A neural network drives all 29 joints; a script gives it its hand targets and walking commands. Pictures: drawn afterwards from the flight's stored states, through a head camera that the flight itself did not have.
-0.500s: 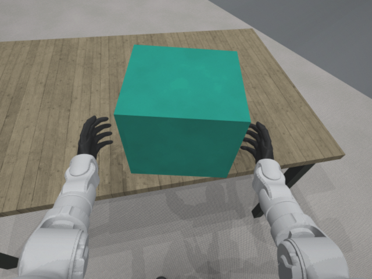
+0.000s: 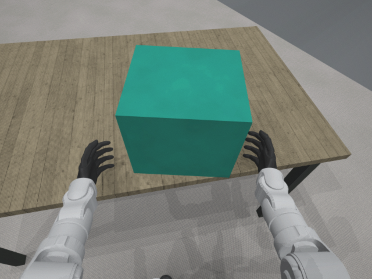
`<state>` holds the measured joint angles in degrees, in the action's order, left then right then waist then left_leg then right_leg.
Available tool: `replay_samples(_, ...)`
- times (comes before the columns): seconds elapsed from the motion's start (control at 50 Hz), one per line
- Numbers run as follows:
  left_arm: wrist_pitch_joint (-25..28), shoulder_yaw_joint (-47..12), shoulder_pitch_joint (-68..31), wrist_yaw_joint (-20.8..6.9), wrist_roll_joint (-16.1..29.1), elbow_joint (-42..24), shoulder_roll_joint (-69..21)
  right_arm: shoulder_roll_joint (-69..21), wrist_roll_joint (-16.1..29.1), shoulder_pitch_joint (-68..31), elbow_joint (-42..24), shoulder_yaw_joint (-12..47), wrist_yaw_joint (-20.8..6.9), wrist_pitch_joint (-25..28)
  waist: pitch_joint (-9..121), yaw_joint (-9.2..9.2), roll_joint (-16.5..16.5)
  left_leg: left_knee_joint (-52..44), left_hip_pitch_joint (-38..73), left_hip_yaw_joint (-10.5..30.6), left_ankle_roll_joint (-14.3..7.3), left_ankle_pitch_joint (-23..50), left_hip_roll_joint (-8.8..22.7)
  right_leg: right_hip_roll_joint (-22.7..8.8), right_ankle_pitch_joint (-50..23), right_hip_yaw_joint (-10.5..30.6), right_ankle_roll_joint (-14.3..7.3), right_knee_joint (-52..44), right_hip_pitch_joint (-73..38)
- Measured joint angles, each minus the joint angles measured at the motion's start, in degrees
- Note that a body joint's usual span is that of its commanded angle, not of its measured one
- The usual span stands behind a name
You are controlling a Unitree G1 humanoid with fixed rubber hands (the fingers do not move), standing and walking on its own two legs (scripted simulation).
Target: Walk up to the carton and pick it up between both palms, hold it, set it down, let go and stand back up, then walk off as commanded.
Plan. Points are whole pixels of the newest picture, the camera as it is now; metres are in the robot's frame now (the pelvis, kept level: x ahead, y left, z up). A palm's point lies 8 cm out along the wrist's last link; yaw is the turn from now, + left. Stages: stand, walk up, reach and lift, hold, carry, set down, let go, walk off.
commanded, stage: set down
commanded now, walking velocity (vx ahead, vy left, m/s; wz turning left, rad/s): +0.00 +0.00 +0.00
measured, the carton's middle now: (184, 114) +0.50 +0.00 +0.03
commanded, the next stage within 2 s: none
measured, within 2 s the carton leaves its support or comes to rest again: neither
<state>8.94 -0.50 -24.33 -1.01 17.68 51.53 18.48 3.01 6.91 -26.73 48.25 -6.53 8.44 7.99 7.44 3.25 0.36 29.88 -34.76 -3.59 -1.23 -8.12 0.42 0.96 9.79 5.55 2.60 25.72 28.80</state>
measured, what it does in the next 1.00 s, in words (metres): stands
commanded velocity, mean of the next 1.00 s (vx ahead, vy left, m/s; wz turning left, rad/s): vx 0.00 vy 0.00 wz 0.00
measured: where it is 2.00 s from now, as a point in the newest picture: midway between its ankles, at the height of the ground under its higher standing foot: outside the picture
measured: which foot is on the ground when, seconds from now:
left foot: down 0.00-1.00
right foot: down 0.00-1.00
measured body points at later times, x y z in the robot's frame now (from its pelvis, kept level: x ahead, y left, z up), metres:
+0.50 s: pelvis +0.02 -0.02 +0.01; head +0.06 -0.02 +0.46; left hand +0.29 +0.21 +0.00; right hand +0.27 -0.20 +0.00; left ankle +0.06 +0.07 -0.73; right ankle +0.03 -0.17 -0.73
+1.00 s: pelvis -0.01 -0.02 +0.01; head -0.02 +0.00 +0.46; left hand +0.20 +0.25 -0.01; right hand +0.21 -0.19 +0.01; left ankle +0.06 +0.07 -0.73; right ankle +0.02 -0.16 -0.73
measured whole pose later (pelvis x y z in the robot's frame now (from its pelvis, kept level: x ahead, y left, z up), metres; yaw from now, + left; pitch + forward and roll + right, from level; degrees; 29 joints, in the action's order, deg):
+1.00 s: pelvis -0.01 -0.02 +0.01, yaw +1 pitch -2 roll -1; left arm 1.5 -0.5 10.8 -2.9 18.1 18.8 21.8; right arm 3.0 7.9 12.9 8.9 3.1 10.3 -3.7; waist -0.5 -0.4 -0.6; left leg 25.4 -16.7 -3.6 -1.3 -7.5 -0.2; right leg 0.5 11.7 5.5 2.3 25.6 12.8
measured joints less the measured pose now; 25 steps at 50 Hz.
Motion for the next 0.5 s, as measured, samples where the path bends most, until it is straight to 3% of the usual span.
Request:
replay_samples(0.24,-0.1,0.0,11.0,-2.7,0.2,-10.1,0.0,0.0,0.2,15.1,-14.2,3.1,1.5,0.3,-1.5,-0.04,0.0,-2.5,3.8,0.0,0.0,0.0,0.0,0.1,1.4,0.0,0.0,0.0,-2.6)
replay_samples(0.34,-0.5,0.0,16.0,-4.3,0.2,-18.7,0.5,0.0,0.7,20.8,-21.7,7.1,2.3,1.7,-4.3,-0.20,-0.1,-3.0,6.8,0.0,-0.1,-0.3,0.0,0.1,1.9,0.0,0.0,0.0,-5.3)
replay_samples(0.5,-3.4,0.0,26.4,-5.8,0.2,-28.3,0.8,0.0,1.0,31.8,-29.5,9.5,4.0,2.5,-6.5,-2.22,-0.1,-4.0,12.7,0.0,-0.1,-0.6,-0.1,0.0,2.7,0.0,0.0,-0.1,-10.8)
